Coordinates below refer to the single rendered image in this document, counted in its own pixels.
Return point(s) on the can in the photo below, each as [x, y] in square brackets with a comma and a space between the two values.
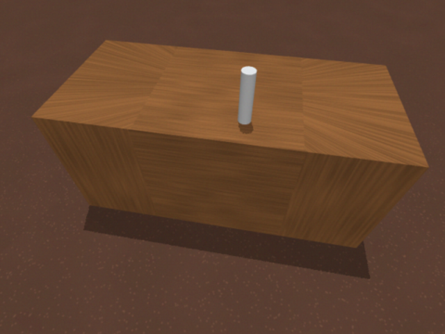
[246, 95]

